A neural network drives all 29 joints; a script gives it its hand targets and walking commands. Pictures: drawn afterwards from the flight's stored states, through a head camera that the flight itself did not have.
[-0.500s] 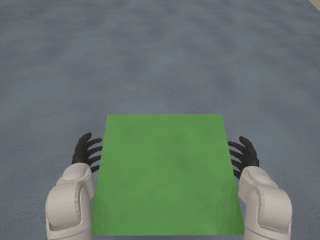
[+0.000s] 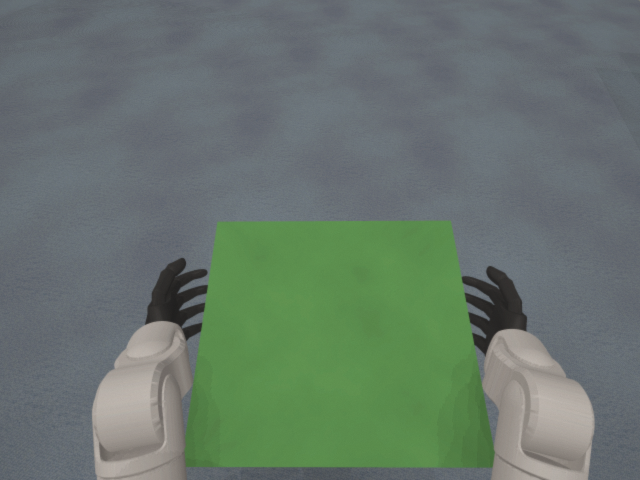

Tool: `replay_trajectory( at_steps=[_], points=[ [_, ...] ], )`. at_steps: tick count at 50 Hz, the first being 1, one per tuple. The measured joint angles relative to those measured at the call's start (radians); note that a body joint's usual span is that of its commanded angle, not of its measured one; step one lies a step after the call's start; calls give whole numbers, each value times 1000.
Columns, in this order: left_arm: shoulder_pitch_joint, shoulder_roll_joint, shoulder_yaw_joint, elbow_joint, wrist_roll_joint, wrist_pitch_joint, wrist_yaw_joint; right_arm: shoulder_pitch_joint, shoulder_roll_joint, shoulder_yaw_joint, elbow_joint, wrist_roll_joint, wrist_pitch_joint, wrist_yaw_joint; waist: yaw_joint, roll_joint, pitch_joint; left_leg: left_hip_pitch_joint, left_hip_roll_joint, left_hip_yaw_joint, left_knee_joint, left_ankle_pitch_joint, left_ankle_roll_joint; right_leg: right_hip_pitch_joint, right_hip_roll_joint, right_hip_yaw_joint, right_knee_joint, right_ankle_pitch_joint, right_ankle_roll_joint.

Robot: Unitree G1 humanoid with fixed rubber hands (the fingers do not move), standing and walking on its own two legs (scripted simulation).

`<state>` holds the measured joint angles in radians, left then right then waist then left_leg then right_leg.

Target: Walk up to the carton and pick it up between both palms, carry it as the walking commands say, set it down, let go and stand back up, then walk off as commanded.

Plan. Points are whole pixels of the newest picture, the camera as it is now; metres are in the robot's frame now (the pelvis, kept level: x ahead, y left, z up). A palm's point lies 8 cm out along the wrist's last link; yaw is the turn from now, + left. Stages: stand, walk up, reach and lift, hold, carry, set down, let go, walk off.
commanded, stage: carry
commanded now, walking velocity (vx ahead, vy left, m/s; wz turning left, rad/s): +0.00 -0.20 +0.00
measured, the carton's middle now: (333, 346) +0.27 -0.01 +0.02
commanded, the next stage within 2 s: none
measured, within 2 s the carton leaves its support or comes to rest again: neither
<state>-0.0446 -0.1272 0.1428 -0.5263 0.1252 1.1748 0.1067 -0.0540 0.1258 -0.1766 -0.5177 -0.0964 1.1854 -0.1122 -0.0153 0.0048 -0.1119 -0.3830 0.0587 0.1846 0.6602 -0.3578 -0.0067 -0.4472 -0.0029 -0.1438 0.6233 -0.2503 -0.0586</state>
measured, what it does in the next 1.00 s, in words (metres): steps to the right: right foot, then left foot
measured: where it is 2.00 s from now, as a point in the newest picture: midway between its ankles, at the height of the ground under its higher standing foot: outside the picture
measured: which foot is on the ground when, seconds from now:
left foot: down 0.00-0.32, up 0.34-0.58, down 0.60-0.94, up 0.96-1.00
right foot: down 0.00-0.02, up 0.04-0.30, down 0.32-0.62, up 0.64-0.92, down 0.94-1.00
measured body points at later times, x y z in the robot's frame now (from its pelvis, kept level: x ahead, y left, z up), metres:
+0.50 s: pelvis -0.04 -0.14 +0.01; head -0.04 -0.15 +0.46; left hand +0.22 +0.03 +0.10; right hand +0.20 -0.34 +0.09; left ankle -0.06 -0.03 -0.67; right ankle -0.01 -0.24 -0.72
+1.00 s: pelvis -0.09 -0.29 +0.01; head -0.08 -0.30 +0.46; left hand +0.18 -0.12 +0.10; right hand +0.17 -0.49 +0.09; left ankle -0.07 -0.11 -0.70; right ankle -0.07 -0.41 -0.72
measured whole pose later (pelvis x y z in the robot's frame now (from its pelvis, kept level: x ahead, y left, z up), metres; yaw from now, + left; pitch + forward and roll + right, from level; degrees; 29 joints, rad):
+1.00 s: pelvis -0.09 -0.29 +0.01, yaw -1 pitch +5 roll -1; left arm -0.08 -0.13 0.14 -0.49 0.12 1.18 0.11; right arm -0.06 0.13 -0.20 -0.52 -0.11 1.20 -0.11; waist -0.01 0.04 -0.09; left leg -0.48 0.20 0.09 0.78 -0.50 -0.09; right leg -0.39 -0.04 -0.11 0.55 -0.22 0.00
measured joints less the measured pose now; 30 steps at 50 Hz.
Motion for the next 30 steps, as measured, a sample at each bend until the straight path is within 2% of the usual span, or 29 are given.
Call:
replay_trajectory(
  at_steps=[2, 4, 6, 8, 11, 14, 16, 17, 20, 22, 24, 27, 30],
  points=[
    [-1, 1, 15, 14, -1, 3, 1, -4, 1, 11, 35, -5, -12, 0, 0, -32, -6, -5, -2, 2, -8, 27, 31, -33, -2, 12, 74, -75, 19],
    [9, 0, 14, 29, 1, 13, 8, 2, 1, 11, 65, -8, -12, 4, 11, -36, -4, -2, 15, -1, -7, 29, 42, -76, 10, 55, 215, -158, 48],
    [14, 1, 8, 33, 1, 18, 12, 13, 1, 9, 67, -9, -11, 7, 20, -37, 3, 15, 32, -7, -41, 51, 32, -102, -3, 82, 318, -146, 71],
    [12, 1, 2, 27, -2, 17, 14, 19, 1, 5, 52, -9, -11, 8, 25, -30, 9, 24, 52, -14, -76, 80, 13, -103, -27, 94, 332, -128, 87],
    [0, 1, 1, 12, -8, 13, 15, 10, 1, 1, 28, -8, -11, 10, 24, -11, 11, 18, 89, -28, -106, 112, -15, -69, -50, 99, 248, -129, 98],
    [-17, 1, 9, 4, -10, 10, 10, -6, 1, 2, 13, -13, -8, 10, 17, 10, 5, -5, 128, -43, -105, 129, -50, 3, -53, 77, 76, -108, 99],
    [-30, 1, 14, 3, -9, 11, 5, -14, 1, 3, 3, -18, -4, 9, 15, 17, 1, -31, 151, -53, -67, 120, -76, 72, -51, 52, -84, -20, 99],
    [-32, 0, 9, 14, -7, 4, 4, -17, 0, -4, 3, -20, -2, 10, 17, 35, 2, -50, 164, -70, -33, 89, -77, 67, -36, 41, -92, 33, 90],
    [-30, 0, -3, 46, -6, 3, 4, 0, 1, -15, 4, -17, 10, 4, 3, 30, 7, -126, 115, -91, 186, -171, -59, 41, -36, 32, -51, 14, 48],
    [-21, 0, -4, 46, -7, 2, 1, 10, 0, -11, -2, -15, 15, -1, -7, 20, 16, -160, 71, -79, 322, -195, -44, 42, -40, 26, -57, 10, 30],
    [-11, 0, -3, 32, -7, -1, -2, 14, 0, -4, -10, -9, 12, -5, -10, 14, 24, -158, 40, -55, 357, -172, -38, 43, -34, 20, -63, 17, 16],
    [-3, 0, -1, 9, -5, -6, -4, 9, 0, 1, -17, -1, 5, -7, -5, 7, 24, -106, 6, -23, 263, -139, -26, 32, -15, 5, -54, 19, -4],
    [-1, 0, -1, -2, -2, -2, 0, -2, 0, -1, -8, 1, 2, -3, 2, 3, 10, 6, -3, 4, 13, -17, -7, 11, 15, -21, -20, 7, -22]
  ],
)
